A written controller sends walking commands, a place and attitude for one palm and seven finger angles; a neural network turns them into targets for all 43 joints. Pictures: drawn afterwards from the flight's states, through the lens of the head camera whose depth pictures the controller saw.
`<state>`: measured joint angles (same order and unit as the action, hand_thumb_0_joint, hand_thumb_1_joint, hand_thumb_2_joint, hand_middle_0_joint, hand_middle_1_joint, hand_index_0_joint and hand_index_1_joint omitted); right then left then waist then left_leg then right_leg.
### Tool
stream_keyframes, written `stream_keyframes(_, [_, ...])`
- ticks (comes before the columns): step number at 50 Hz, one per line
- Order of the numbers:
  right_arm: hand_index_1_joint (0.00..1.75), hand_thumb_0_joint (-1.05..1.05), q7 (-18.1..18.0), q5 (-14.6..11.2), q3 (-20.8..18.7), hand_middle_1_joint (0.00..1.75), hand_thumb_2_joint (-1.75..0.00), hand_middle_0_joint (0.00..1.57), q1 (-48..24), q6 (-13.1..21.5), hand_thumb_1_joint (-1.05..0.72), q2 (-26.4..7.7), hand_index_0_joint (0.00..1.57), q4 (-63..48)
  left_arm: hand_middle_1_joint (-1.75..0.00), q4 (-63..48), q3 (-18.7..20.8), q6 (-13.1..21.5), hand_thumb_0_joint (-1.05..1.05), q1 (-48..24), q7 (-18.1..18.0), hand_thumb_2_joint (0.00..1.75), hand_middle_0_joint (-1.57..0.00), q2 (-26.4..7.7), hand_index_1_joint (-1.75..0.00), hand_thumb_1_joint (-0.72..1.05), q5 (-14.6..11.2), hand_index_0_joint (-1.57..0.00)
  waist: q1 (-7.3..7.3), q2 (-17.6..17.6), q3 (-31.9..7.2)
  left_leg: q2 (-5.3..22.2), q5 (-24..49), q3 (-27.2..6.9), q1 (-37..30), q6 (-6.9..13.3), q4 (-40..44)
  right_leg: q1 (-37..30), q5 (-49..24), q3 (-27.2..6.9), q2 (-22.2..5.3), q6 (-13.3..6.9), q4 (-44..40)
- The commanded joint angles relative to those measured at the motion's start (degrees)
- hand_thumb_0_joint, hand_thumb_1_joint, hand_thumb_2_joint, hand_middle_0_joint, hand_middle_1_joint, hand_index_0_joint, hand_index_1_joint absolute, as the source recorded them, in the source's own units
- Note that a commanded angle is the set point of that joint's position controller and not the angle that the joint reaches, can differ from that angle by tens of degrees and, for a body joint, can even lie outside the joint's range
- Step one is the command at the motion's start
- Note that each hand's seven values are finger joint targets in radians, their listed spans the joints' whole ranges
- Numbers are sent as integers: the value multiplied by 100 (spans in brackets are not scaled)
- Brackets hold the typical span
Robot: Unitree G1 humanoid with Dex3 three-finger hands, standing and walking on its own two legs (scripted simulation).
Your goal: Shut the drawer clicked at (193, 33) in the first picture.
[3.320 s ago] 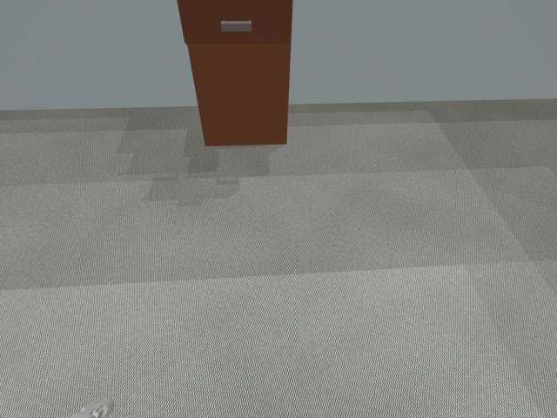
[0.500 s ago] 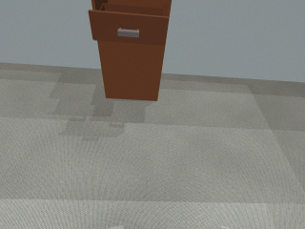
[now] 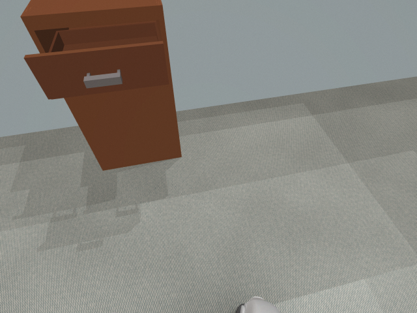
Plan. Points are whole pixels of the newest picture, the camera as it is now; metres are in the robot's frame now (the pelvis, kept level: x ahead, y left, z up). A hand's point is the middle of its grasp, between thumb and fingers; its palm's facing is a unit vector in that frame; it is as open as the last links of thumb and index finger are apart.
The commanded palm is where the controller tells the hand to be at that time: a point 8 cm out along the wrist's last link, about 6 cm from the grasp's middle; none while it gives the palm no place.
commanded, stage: walk to a spot facing it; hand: left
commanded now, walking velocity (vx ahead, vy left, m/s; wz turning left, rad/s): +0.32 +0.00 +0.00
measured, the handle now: (103, 76) +0.84 +0.37 -0.01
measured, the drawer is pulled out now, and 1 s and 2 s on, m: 0.19 0.19 0.19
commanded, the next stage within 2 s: turn to face it in 0.14 s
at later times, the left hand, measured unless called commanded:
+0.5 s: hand out of the picture +0.14 +0.17 -0.19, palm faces +0.21 -0.97 -0.14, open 7.3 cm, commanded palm none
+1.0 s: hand (134, 270) +0.24 +0.18 -0.16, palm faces +0.26 -0.94 -0.23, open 7.4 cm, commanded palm none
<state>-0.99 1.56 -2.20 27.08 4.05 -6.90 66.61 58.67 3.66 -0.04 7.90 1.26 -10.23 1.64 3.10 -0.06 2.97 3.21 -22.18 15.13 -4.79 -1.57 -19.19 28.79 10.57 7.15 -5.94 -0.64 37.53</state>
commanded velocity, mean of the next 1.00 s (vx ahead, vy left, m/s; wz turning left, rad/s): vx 0.20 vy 0.01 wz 0.18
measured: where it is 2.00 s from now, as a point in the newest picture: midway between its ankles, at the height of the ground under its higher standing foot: (188, 260)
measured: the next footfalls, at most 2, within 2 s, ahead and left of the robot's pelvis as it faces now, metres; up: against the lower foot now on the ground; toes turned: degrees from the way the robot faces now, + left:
right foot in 0.04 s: +0.18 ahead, -0.13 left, +0.00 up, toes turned -9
left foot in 0.48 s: +0.28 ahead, +0.12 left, +0.00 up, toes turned +15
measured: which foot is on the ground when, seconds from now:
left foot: down 0.00-0.04, up 0.06-0.46, down 0.48-0.94, up 0.96-1.00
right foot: up 0.00-0.02, down 0.04-0.50, up 0.52-0.90, down 0.92-1.00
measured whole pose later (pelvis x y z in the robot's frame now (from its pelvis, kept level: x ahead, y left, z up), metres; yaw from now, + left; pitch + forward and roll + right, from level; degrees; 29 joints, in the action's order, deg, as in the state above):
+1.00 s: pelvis +0.26 +0.00 +0.00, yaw +11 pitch -2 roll +1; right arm 0.2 1.2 -3.3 19.7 -1.1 -9.4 63.6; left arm 60.0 2.3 2.0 17.6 -0.9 -7.6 1.8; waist -0.5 -2.8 -1.0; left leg 0.6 -24.1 3.9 19.5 1.9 -45.9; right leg 12.6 16.0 7.0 -3.1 -1.1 30.7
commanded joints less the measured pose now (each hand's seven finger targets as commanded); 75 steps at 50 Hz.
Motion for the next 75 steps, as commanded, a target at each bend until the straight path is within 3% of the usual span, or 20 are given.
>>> stream_keyframes(1, [30, 0, 2, -53, -148, 30, -90, 20, 17, 53, -90, -930, 20, -161, -30, 158, 162, 336, 0, 1614, -30, 90, -20, -603, -30, 90, 51, -20, -982, -84, -535, 1074, 3882, -271, 1311, 487, -2120, -2733, -245, 23, 300, -369, -768])
stream_keyframes(3, [30, 0, 42, -144, -55, 30, -90, 20, 90, 62, -90, -554, 20, -504, -30, 392, 369, 394, 0, 2579, -137, 90, -20, -1635, -30, 90, -70, -20, -1058, 1625, -1684, -104, -1053, -713, 3655, 146, -5442, -4513, -1201, -3515, -2099, -1313, -1857])
stream_keyframes(6, [30, 0, 35, -106, -114, 30, -90, 20, -580, -60, -90, -419, 20, -533, -30, 93, 178, 363, 0, 1244, -201, 90, -20, -946, -30, 90, -91, -20, -652, 390, -247, 591, 25, -1469, 3863, 244, -5870, -2271, -104, -2298, -1780, -1006, -2310])
stream_keyframes(10, [30, 0, 77, -28, -103, 30, -90, 20, 17, -336, -90, -152, 20, -333, -30, 56, -30, 443, 0, 759, -228, 90, -20, -391, -30, 90, -31, -20, -53, 606, 28, 589, 706, -1397, 3235, 117, -4958, -1031, -288, -475, -1177, -498, -2626])
stream_keyframes(21, [30, 0, 163, -47, -32, 30, -90, 20, -1194, -297, -90, -319, 20, -896, -30, 155, 10, 293, 0, 1146, -287, 90, -20, -652, -30, 90, -24, -20, -328, 692, 31, 248, 1044, -856, 2577, 58, -1793, -1946, -1885, 159, -1124, -483, -1697])
stream_keyframes(23, [30, 0, 135, -24, -101, 30, -90, 20, -594, -251, -90, -713, 20, -754, -30, 148, 7, 209, 0, 1178, -302, 90, -20, -595, -30, 90, -79, -20, -77, -77, -483, 283, 2523, -1046, 1338, 122, -936, -1735, -1363, 431, -804, -145, -470])
stream_keyframes(24, [30, 0, 78, 10, -202, 30, -90, 20, -273, -220, -90, -1239, 20, -767, -30, 66, -17, 162, 0, 1387, -297, 90, -20, -352, -30, 90, -137, -20, -38, -1339, -826, 1292, 4169, -2332, 550, 585, -652, -933, 368, 604, -196, 213, 569])
stream_keyframes(25, [30, 0, 11, -32, -198, 30, -90, 20, -158, -251, -90, -1525, 20, -744, -30, -14, -92, 121, 0, 1427, -308, 90, -20, -201, -30, 90, -173, -20, -48, -2001, -993, 2139, 5178, -3210, 511, 1242, -199, -568, 2851, 287, 222, 376, 1681])
stream_keyframes(26, [30, 0, -25, -32, -170, 30, -90, 20, -331, -286, -90, -1468, 20, -760, -30, -54, -94, 97, 0, 1299, -329, 90, -20, -275, -30, 90, -102, -20, -79, -1398, -864, 2104, 3761, -3099, 816, 1428, 16, -533, 2923, -125, 157, 253, 2195])
stream_keyframes(31, [30, 0, -65, -46, -91, 30, -90, 20, -1007, -176, -90, -989, 20, -864, -30, 145, -73, 108, 0, 1089, -162, 90, -20, -186, -30, 90, -2, -20, -230, -804, -487, 1239, 1383, -2340, 1426, 1053, 495, -161, 1441, -378, -49, 214, 2414])
stream_keyframes(38, [30, 0, -33, -18, -185, 30, -90, 20, -864, -196, -90, -1026, 20, -796, -30, -13, -101, 24, 0, 883, -142, 90, -20, -55, -30, 90, 17, -20, -184, -688, 92, 1211, -465, -2493, 1906, 1205, 1049, -364, 1262, -268, -49, 209, 1083])
stream_keyframes(44, [30, 0, 18, -40, -227, 30, -90, 20, -1062, -270, -90, -1032, 20, -746, -30, 154, -68, 124, 0, 1550, -136, 90, -20, -129, -30, 90, 14, -20, -548, -232, 33, 801, -1302, -2262, 2768, 903, 321, -2183, 721, -45, 343, 171, -893])
stream_keyframes(45, [30, 0, 31, -58, -206, 30, -90, 20, -1140, -266, -90, -857, 20, -780, -30, 236, -14, 175, 0, 1858, -160, 90, -20, -276, -30, 90, 39, -20, -708, 221, 83, 428, -1281, -1904, 3190, 689, -412, -2630, 1130, -441, 67, 111, -1515])
stream_keyframes(47, [30, 0, 125, -46, -138, 30, -90, 20, -1535, -266, -90, -569, 20, -1146, -30, 241, 133, 214, 0, 2299, -266, 90, -20, -1057, -30, 90, 17, -20, -961, 1898, 454, -222, -985, -1034, 4601, 319, -2986, -2648, 3608, -3400, -1950, -834, -3386])
stream_keyframes(54, [30, 0, 242, -15, -209, 30, -90, 20, -1055, -320, -90, -420, 20, -797, -30, 148, -13, 433, 0, 1631, -264, 90, -20, -397, -30, 90, -39, -20, -302, 563, 468, 221, 995, -1204, 3998, 141, -3874, -1960, 723, -1054, -994, -538, -3044])
stream_keyframes(63, [30, 0, 273, -43, -98, 30, -90, 20, -1880, -186, -90, -313, 20, -1156, -30, 498, 16, 427, 0, 2083, -265, 90, -20, -497, -30, 90, 14, -20, -575, 896, 336, 146, 796, -865, 3191, 214, -1834, -2363, -766, -651, -1110, -645, -2410])
stream_keyframes(66, [30, 0, 186, -8, -146, 30, -90, 20, -857, -98, -90, -582, 20, -817, -30, 501, 30, 347, 0, 1876, -247, 90, -20, -470, -30, 90, -34, -20, -92, 451, -69, -143, 1201, -654, 1287, 310, -844, -1730, -998, -200, -647, -393, -1046])
stream_keyframes(68, [30, 0, 33, 28, -383, 30, -90, 20, 350, -47, -90, -1618, 20, -544, -30, 333, -77, 330, 0, 2018, -181, 90, -20, 27, -30, 90, -116, -20, 244, -1720, -1047, 1932, 1697, -3328, -649, 1036, -26, 131, 2009, 336, 371, 65, 1764])
stream_keyframes(69, [30, 0, -4, -39, -378, 30, -90, 20, 491, -131, -90, -1767, 20, -543, -30, 124, -79, 298, 0, 1715, -210, 90, -20, -70, -30, 90, -66, -20, 287, -1340, -895, 2281, 1532, -3724, -446, 1326, 287, 513, 2429, -238, 321, -43, 2658])
stream_keyframes(75, [30, 0, -73, -34, -108, 30, -90, 20, -912, 24, -90, -700, 20, -766, -30, 257, -47, 159, 0, 1467, -127, 90, -20, 142, -30, 90, -24, -20, -330, -553, -44, 1431, 2586, -1740, 1555, 1138, 590, -81, 992, -482, -156, 68, 2351])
